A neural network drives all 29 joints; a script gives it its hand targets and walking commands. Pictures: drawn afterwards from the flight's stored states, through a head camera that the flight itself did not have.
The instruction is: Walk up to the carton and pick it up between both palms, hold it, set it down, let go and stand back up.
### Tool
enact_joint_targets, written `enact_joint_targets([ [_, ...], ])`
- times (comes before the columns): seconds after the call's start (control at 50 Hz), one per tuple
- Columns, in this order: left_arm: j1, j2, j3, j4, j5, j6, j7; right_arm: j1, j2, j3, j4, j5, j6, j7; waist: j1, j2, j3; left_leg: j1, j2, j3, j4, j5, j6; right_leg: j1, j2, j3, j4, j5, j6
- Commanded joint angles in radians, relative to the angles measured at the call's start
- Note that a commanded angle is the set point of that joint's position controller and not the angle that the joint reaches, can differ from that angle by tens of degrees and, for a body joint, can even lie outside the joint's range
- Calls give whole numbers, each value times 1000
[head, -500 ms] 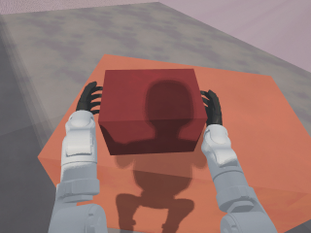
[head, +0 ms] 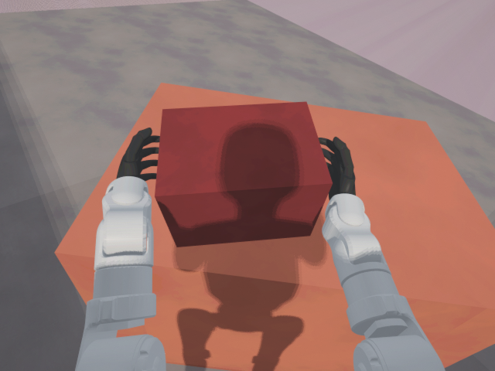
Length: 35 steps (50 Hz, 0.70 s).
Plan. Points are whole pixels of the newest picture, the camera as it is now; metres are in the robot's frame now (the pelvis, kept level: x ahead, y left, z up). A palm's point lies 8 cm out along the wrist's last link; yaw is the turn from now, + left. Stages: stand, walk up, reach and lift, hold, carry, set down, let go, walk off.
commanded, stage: reach and lift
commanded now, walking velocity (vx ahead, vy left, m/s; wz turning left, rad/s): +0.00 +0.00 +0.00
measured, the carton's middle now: (240, 176) +0.40 -0.01 +0.12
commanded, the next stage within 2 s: hold in 0.06 s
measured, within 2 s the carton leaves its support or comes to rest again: neither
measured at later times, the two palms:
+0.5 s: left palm (127, 175) +0.34 +0.16 +0.17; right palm (343, 188) +0.34 -0.16 +0.16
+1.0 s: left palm (126, 171) +0.34 +0.16 +0.18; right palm (345, 183) +0.34 -0.16 +0.17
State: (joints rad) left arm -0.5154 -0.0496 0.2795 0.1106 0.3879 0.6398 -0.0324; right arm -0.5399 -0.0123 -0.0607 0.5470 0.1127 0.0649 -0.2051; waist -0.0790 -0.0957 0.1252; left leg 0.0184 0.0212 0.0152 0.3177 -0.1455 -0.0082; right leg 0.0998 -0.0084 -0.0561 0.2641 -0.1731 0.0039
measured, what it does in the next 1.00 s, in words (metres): stands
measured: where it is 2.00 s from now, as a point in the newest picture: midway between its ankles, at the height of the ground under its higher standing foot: outside the picture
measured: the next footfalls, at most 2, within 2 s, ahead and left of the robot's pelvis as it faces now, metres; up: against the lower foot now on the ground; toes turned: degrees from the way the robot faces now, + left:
none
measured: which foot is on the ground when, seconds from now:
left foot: down 0.00-1.00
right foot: down 0.00-1.00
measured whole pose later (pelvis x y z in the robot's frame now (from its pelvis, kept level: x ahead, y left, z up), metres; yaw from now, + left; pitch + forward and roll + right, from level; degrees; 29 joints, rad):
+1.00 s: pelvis -0.01 -0.02 +0.00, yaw +1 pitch -13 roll +0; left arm -0.55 -0.04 0.32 0.01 0.42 0.74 -0.09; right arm -0.57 0.00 -0.02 0.47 0.13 0.16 -0.25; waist -0.09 -0.08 0.13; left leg 0.04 0.03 -0.01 0.30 -0.12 -0.03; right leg 0.12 0.01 -0.08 0.27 -0.17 -0.02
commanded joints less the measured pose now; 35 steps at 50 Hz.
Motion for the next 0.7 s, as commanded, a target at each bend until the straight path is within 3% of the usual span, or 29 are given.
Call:
enact_joint_targets([
  [0.0,-618,-410,-431,-168,-149,-79,-165,-744,368,349,-306,29,-46,166,1,129,-449,253,-29,45,18,364,-29,-51,48,-80,-31,227,14],
  [0.06,-619,-409,-423,-183,-148,-67,-167,-752,376,361,-313,37,-36,162,5,121,-455,251,-31,49,17,362,-22,-34,47,-73,-30,243,15],
  [0.14,-604,-407,-442,-257,-162,-39,-170,-752,401,423,-381,76,-11,137,-5,111,-497,269,-40,45,45,449,-17,28,47,-58,-19,344,23],
  [0.18,-594,-392,-428,-258,-157,-18,-179,-733,403,428,-388,85,14,123,-12,102,-464,244,-45,48,35,421,-14,42,42,-56,-23,345,29],
  [0.2,-589,-382,-414,-246,-149,-7,-186,-719,403,420,-377,82,27,119,-15,96,-431,223,-46,52,20,383,-11,41,39,-56,-29,320,31],
  [0.22,-594,-370,-423,-236,-133,-9,-189,-685,376,383,-345,62,37,124,-25,120,-356,204,-43,46,3,316,-21,-27,44,-65,-30,238,24],
  [0.24,-600,-364,-366,-167,-98,2,-196,-687,364,332,-283,29,51,134,-13,124,-274,176,-39,55,-35,211,-14,-71,37,-72,-52,119,21],
  [0.26,-609,-364,-351,-142,-96,9,-204,-677,355,294,-257,6,58,145,-13,117,-240,140,-28,61,-62,104,-7,-95,39,-83,-63,10,14],
  [0.3,-654,-388,-364,-151,-115,10,-203,-719,363,242,-267,-21,43,171,-21,156,-275,110,-20,60,-101,2,2,-119,31,-81,-62,-68,-2],
  [0.34,-661,-399,-368,-146,-136,10,-201,-719,367,224,-275,-24,34,178,-21,152,-288,122,-17,61,-85,37,3,-106,26,-84,-56,-38,-6],
  [0.38,-689,-409,-386,-176,-152,-2,-195,-787,394,277,-345,0,16,173,-8,120,-424,196,-33,64,-32,183,-1,-71,37,-81,-38,84,12],
  [0.42,-674,-401,-397,-170,-161,-9,-192,-808,403,317,-375,4,12,158,-19,79,-466,235,-44,68,-8,248,1,-48,39,-81,-39,157,26],
  [0.54,-654,-368,-337,-105,-125,-13,-207,-793,420,340,-336,-9,29,142,5,43,-422,162,-42,71,-47,154,32,-34,27,-72,-45,126,41],
  [0.58,-654,-369,-353,-151,-140,-6,-207,-799,420,354,-368,9,22,140,8,56,-440,160,-48,74,-32,197,35,-8,26,-63,-37,172,40],
  [0.64,-705,-363,-366,-183,-141,-14,-205,-792,418,350,-336,23,24,146,0,85,-448,180,-49,74,-30,188,23,-41,28,-67,-39,141,38],
  [0.68,-728,-376,-355,-159,-129,-13,-200,-803,417,326,-300,0,30,156,3,110,-384,144,-47,70,-53,116,29,-74,23,-70,-53,42,28],
])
